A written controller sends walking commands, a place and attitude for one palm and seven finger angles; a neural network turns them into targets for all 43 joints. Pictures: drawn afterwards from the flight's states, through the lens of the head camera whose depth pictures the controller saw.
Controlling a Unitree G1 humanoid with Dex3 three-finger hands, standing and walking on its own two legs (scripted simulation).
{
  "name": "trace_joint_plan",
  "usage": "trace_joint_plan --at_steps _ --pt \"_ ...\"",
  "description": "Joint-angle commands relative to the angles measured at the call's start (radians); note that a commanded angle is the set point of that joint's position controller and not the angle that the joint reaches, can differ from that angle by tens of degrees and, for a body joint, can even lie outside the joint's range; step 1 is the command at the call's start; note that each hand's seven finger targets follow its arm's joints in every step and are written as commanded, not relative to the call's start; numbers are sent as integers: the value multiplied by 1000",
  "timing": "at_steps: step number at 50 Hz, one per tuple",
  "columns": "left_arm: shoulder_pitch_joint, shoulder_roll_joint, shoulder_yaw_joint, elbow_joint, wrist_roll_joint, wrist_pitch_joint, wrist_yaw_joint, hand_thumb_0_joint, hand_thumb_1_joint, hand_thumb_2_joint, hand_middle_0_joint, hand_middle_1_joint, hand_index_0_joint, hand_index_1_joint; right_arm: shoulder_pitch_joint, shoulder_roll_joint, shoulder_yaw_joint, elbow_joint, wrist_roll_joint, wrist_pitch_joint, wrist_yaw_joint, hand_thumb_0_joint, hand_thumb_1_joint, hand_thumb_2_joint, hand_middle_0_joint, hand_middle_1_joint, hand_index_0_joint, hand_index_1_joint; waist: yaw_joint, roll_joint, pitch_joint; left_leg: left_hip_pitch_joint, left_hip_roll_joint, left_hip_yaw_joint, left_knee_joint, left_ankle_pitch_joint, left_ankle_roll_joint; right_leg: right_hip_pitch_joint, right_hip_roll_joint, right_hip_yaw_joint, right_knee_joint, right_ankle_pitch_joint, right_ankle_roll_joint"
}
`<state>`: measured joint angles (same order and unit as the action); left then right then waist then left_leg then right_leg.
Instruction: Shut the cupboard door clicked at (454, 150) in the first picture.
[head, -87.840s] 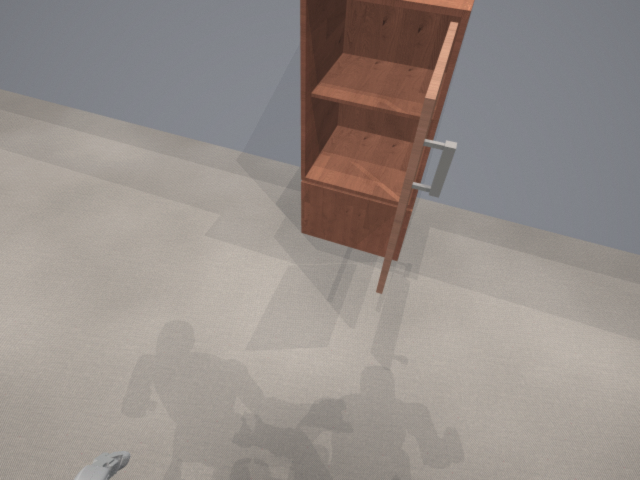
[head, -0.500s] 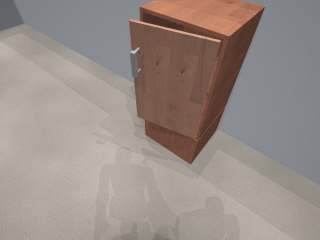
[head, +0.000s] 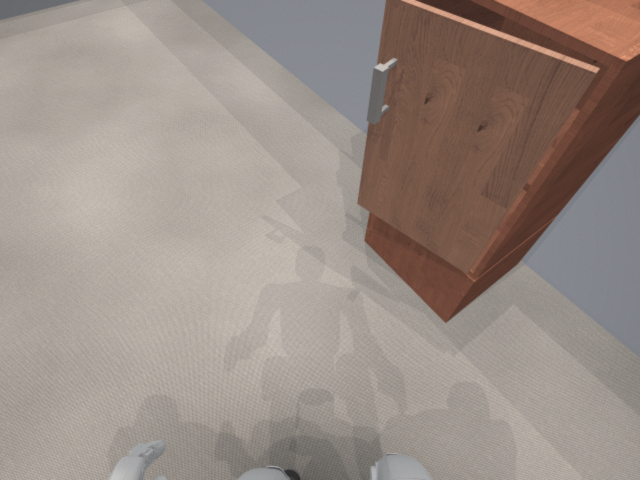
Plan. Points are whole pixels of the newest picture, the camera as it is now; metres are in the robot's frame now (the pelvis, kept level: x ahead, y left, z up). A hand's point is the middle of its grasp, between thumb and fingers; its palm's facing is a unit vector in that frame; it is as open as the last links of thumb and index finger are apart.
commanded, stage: walk to a spot facing it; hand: left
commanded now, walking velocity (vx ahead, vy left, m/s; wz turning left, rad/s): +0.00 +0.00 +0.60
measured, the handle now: (382, 91) +0.84 -0.11 -0.02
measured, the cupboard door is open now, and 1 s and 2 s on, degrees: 12 12 12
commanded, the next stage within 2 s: none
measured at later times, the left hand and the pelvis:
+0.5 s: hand out of the picture -0.02 +0.14 -0.17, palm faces +0.37 -0.89 -0.26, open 7.4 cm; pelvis +0.02 -0.06 +0.00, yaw +22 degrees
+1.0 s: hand out of the picture +0.01 +0.13 -0.14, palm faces +0.59 -0.74 -0.31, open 7.3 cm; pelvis +0.05 -0.10 +0.00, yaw +39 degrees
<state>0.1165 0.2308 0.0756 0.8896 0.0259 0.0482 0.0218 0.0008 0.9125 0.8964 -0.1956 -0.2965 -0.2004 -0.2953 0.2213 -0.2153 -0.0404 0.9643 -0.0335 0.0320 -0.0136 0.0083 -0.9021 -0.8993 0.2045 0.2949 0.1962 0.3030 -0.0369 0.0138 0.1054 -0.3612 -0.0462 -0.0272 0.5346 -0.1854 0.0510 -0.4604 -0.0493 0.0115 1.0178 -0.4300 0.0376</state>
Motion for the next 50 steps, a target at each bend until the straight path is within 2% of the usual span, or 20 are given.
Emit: trace_joint_plan --at_steps 1,5,7,9,11,15,21,25,26,27,28,29,31,33,42,43,44,45,47,50 --pt "54 66 15 -67 1 -11 -2 0 900 900 -200 -300 -200 -300 28 -213 -64 -72 -5 -5 -7 0 -900 -900 200 300 200 300 11 97 -142 77 232 -362 -248 -65 112 25 23 -14 -111 11 14" --pt "97 80 13 -81 -3 -17 0 0 900 900 -200 -300 -200 -300 -12 -213 -78 -102 -3 7 2 0 -900 -900 200 300 200 300 29 170 -162 51 185 -360 -199 2 86 151 68 -35 -326 27 12" --pt "180 116 25 -67 -4 -28 3 0 900 900 -200 -300 -200 -300 -53 -185 -79 -124 10 12 6 0 -900 -900 200 300 200 300 75 115 -176 -79 116 -320 -111 -61 28 355 47 -29 -581 149 2" --pt "156 270 49 -93 18 -43 17 0 900 900 -200 -300 -200 -300 -47 -87 -71 -159 18 7 14 0 -900 -900 200 300 200 300 82 -298 -133 -328 -74 -48 413 -385 -102 379 -428 466 -817 119 -180" --pt "33 184 20 -116 7 -48 19 0 900 900 -200 -300 -200 -300 -9 -110 -75 -139 2 17 26 0 -900 -900 200 300 200 300 2 -113 -77 -267 17 -91 669 -297 -84 217 -355 243 -750 237 -197" --pt "82 142 14 -102 3 -59 21 0 900 900 -200 -300 -200 -300 -41 -95 -58 -139 14 22 38 0 -900 -900 200 300 200 300 12 -194 -115 -253 50 13 618 -230 -115 380 -250 6 -595 767 -165" --pt "222 185 36 -55 9 -50 19 0 900 900 -200 -300 -200 -300 -160 -67 -33 -171 17 21 44 0 -900 -900 200 300 200 300 83 -207 -108 -150 46 108 310 -256 -96 456 -282 -50 -542 856 -154" --pt "204 197 46 -53 3 -50 14 0 900 900 -200 -300 -200 -300 -62 -99 -37 -148 16 1 39 0 -900 -900 200 300 200 300 33 -190 -190 73 31 132 -9 -102 -68 435 -279 -123 -374 858 -105" --pt "203 182 42 -58 -7 -49 11 0 900 900 -200 -300 -200 -300 18 -149 -49 -123 10 -8 38 0 -900 -900 200 300 200 300 -13 -74 -243 285 83 70 -109 151 -47 293 -250 -167 -216 702 -57" --pt "200 112 25 -94 -15 -44 3 0 900 900 -200 -300 -200 -300 88 -267 -79 -112 5 -17 29 0 -900 -900 200 300 200 300 -47 240 -297 506 365 -295 -103 585 88 -31 -99 -193 3 35 21" --pt "119 97 2 -130 -9 -35 8 0 900 900 -200 -300 -200 -300 148 -307 -86 -90 20 -7 20 0 -900 -900 200 300 200 300 -72 266 -291 514 460 -368 -96 876 180 -129 -65 -90 123 -242 25" --pt "94 117 9 -144 -4 -28 11 0 900 900 -200 -300 -200 -300 131 -283 -76 -85 13 0 15 0 -900 -900 200 300 200 300 -60 164 -250 430 461 -286 -100 708 202 -117 -87 -39 145 -217 16" --pt "59 116 18 -112 -3 -16 9 0 900 900 -200 -300 -200 -300 30 -231 -62 -114 6 -6 -6 0 -900 -900 200 300 200 300 -32 223 -166 304 350 -253 -122 590 149 -126 -85 -14 158 -96 29" --pt "83 116 19 -98 -4 -12 -1 0 900 900 -200 -300 -200 -300 -29 -210 -52 -131 6 -7 -10 0 -900 -900 200 300 200 300 0 163 -136 228 294 -205 -140 449 119 -82 -68 -17 119 -27 33" --pt "175 89 20 -88 -8 -26 -10 0 900 900 -200 -300 -200 -300 -109 -215 -69 -158 4 5 3 0 -900 -900 200 300 200 300 62 166 -125 5 204 -242 -95 163 70 231 38 -88 -382 127 28" --pt "233 120 28 -78 -6 -36 -8 0 900 900 -200 -300 -200 -300 -127 -199 -68 -167 12 6 6 0 -900 -900 200 300 200 300 97 107 -142 -79 159 -224 -27 66 35 352 16 -69 -504 212 26" --pt "264 187 42 -77 8 -51 1 0 900 900 -200 -300 -200 -300 -99 -128 -64 -177 23 5 12 0 -900 -900 200 300 200 300 110 -127 -166 -206 43 -130 167 -178 -31 458 -176 128 -691 156 -20" --pt "238 272 53 -94 16 -52 7 0 900 900 -200 -300 -200 -300 -85 -86 -60 -195 21 5 15 0 -900 -900 200 300 200 300 108 -372 -156 -267 -57 -25 483 -442 -83 382 -435 411 -780 206 -139" --pt "117 184 31 -123 6 -50 13 0 900 900 -200 -300 -200 -300 -53 -127 -73 -161 7 20 25 0 -900 -900 200 300 200 300 41 -243 -101 -236 32 -97 745 -323 -65 195 -378 268 -786 61 -170" --pt "35 125 13 -143 4 -51 15 0 900 900 -200 -300 -200 -300 -24 -106 -63 -124 8 26 41 0 -900 -900 200 300 200 300 -3 -216 -93 -200 71 -20 746 -221 -97 206 -278 32 -700 312 -149"
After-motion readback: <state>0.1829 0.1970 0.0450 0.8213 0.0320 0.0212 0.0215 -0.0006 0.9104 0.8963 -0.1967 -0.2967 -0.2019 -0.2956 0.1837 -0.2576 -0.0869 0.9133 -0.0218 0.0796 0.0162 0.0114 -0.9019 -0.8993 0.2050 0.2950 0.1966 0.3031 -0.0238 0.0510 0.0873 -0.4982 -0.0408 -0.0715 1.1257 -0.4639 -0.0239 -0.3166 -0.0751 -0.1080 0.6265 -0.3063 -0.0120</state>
